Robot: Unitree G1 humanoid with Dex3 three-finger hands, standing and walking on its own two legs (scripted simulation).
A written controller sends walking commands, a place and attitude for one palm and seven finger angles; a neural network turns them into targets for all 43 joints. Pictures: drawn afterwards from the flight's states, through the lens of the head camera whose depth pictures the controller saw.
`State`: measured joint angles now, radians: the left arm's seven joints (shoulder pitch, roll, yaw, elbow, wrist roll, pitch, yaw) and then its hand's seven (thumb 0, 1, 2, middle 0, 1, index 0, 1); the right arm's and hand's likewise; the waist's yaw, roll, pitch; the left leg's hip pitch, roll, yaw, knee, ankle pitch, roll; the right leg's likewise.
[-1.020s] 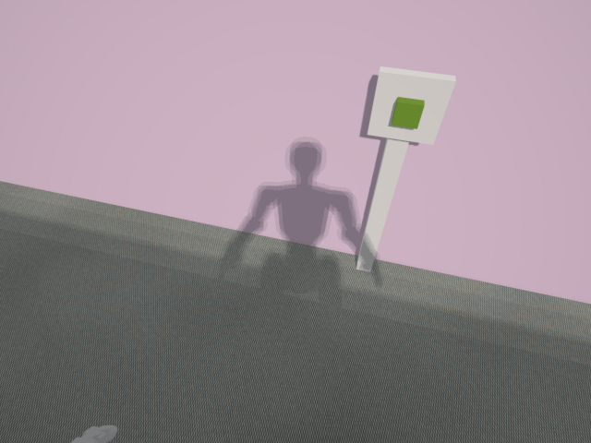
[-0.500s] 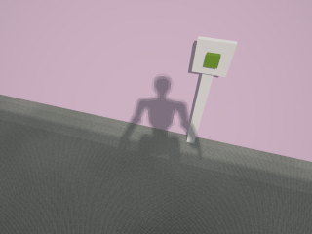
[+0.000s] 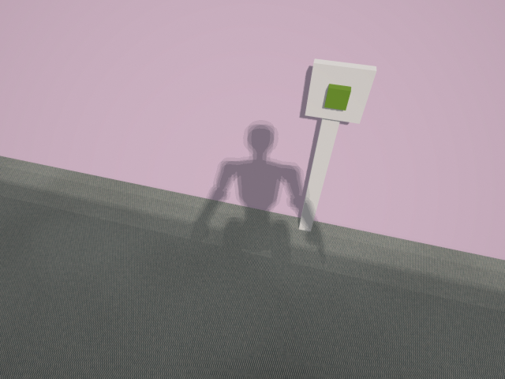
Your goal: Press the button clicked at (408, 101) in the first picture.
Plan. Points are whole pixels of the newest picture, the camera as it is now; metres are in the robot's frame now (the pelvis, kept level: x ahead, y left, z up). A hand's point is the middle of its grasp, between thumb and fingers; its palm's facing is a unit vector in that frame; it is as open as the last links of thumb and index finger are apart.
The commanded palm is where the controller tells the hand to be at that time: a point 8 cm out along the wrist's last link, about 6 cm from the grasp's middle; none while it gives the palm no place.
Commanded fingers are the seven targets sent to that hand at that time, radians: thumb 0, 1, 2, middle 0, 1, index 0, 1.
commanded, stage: look at it before walking up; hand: left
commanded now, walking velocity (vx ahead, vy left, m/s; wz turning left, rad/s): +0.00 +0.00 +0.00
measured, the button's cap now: (337, 96) +0.90 -0.21 -0.01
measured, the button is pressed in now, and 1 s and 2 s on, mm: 0 0 0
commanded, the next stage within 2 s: walk to a spot facing it in 0.42 s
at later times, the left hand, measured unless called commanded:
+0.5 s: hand out of the picture +0.07 +0.25 -0.16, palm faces -0.02 -0.94 -0.33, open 7.4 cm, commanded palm none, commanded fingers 0.00 0.90 0.90 -0.20 -0.30 -0.20 -0.30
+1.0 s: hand out of the picture +0.05 +0.17 -0.18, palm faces -0.11 -0.96 -0.26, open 7.4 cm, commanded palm none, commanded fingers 0.00 0.90 0.90 -0.20 -0.30 -0.20 -0.30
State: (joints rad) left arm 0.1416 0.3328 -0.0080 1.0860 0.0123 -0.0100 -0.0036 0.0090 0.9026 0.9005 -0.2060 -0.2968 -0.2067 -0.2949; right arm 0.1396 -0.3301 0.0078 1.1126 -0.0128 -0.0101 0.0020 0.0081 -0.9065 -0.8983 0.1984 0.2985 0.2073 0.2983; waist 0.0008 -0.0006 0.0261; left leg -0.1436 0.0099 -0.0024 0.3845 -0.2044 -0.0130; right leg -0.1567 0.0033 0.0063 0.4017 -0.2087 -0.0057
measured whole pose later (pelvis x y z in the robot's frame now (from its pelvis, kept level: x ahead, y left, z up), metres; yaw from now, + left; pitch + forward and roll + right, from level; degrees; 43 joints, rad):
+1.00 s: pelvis -0.02 -0.02 -0.02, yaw -10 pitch -2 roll +1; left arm 0.26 0.19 0.03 0.92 0.03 0.03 -0.01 0.01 0.90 0.90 -0.20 -0.30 -0.21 -0.29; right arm 0.15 -0.24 -0.05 0.97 -0.01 0.06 -0.01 0.01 -0.91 -0.90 0.20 0.30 0.21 0.30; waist 0.04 0.03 0.11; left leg -0.42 0.04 0.01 1.02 -0.46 -0.04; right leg -0.36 0.08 0.07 0.68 -0.29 -0.06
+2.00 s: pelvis -0.04 -0.01 -0.01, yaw -46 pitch +0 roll +0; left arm 0.25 0.22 0.05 0.93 0.03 0.00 -0.03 0.01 0.90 0.90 -0.21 -0.30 -0.21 -0.30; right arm 0.25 -0.25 -0.06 0.92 -0.03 0.02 0.01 0.01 -0.91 -0.90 0.19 0.30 0.20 0.30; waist 0.00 -0.02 0.02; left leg -0.43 0.08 0.05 0.82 -0.37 -0.07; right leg -0.22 0.05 0.08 0.46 -0.24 -0.03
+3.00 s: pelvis +0.06 -0.27 -0.01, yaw -65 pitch -1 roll -1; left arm 0.18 0.15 0.04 0.99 0.02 -0.03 0.02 0.00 0.94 0.90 -0.20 -0.30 -0.21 -0.29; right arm 0.24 -0.17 -0.04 1.01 -0.02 0.04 -0.01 0.00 -0.93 -0.90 0.19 0.30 0.20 0.30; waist -0.01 0.03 0.00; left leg -0.48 0.10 0.05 0.95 -0.34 -0.06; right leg -0.18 0.05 -0.23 0.43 -0.24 -0.12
